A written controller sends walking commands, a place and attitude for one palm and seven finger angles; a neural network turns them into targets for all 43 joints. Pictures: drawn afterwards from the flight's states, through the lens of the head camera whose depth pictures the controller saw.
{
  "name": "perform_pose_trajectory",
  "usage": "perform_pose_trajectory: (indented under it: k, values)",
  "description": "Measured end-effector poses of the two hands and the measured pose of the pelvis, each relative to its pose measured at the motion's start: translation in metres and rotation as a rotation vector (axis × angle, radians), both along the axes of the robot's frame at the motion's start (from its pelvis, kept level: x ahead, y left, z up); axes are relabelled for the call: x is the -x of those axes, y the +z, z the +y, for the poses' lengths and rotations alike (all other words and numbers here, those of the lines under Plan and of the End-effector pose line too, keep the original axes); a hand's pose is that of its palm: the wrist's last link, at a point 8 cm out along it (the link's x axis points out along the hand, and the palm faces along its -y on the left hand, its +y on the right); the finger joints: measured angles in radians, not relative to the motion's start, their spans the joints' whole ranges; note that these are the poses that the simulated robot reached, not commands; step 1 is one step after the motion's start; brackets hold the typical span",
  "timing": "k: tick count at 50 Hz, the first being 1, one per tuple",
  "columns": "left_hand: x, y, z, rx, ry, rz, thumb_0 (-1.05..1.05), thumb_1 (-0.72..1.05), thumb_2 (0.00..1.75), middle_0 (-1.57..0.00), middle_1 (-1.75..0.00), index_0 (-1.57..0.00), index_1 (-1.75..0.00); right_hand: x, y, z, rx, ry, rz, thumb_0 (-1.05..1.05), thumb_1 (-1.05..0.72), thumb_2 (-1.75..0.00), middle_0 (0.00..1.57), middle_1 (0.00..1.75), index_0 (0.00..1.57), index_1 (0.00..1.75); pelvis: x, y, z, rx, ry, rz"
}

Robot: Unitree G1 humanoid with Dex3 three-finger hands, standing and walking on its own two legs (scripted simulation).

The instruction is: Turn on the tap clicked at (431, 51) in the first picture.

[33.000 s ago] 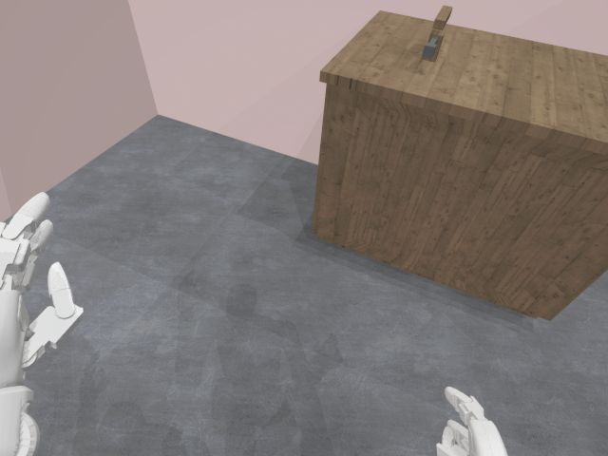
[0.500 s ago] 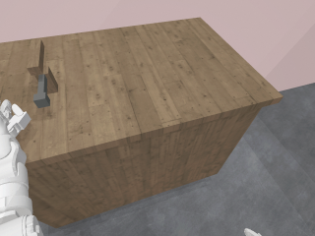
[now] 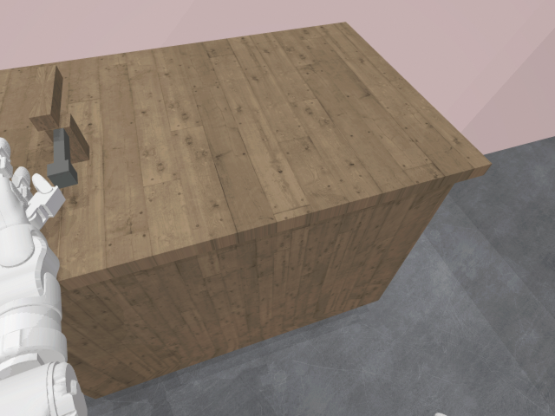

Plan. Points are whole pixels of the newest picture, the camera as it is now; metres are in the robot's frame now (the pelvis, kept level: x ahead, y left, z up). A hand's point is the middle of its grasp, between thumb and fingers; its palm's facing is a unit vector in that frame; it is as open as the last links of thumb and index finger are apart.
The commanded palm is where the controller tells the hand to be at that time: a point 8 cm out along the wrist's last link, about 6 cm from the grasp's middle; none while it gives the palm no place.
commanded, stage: push the lever round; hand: left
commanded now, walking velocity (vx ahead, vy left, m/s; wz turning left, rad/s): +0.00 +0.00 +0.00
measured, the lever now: (62, 174) +0.42 +0.33 +0.11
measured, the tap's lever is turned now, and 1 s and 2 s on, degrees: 4 24 49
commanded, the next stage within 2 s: none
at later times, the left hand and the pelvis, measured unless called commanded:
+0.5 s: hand (70, 192) +0.39 +0.31 +0.11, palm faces +0.61 -0.79 -0.05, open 7.6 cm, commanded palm +0.35 +0.33 +0.11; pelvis +0.00 +0.00 +0.00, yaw +1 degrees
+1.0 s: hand (102, 182) +0.41 +0.27 +0.11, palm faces +0.69 -0.72 -0.05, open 7.5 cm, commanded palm +0.36 +0.29 +0.11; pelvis -0.01 +0.00 +0.00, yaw +1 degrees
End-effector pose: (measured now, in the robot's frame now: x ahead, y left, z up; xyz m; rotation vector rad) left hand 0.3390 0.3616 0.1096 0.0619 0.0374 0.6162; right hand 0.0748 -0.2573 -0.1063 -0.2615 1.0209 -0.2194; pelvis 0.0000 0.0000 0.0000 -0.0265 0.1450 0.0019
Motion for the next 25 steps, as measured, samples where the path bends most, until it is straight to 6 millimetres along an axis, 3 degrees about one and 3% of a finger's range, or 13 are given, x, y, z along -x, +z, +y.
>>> perform_pose_trajectory:
  k: [9, 25]
  values:
    - [0.001, 0.0, -0.004, 0.011, -0.002, -0.001, 0.02, 0.93, 0.91, -0.15, -0.16, -0.15, -0.15, 0.005, 0.0, -0.009, 0.009, -0.02, 0.007, 0.01, -0.9, -0.89, 0.21, 0.3, 0.2, 0.3, 0.001, 0.0, -0.005, -0.003, -0.003, -0.003]
    - [0.0, 0.0, -0.019, 0.011, 0.045, -0.016, 0.03, 0.96, 0.93, -0.15, -0.16, -0.15, -0.15, -0.013, 0.001, -0.001, -0.002, 0.023, -0.033, 0.0, -0.9, -0.89, 0.21, 0.3, 0.2, 0.3, 0.004, 0.0, -0.002, -0.001, 0.012, -0.003]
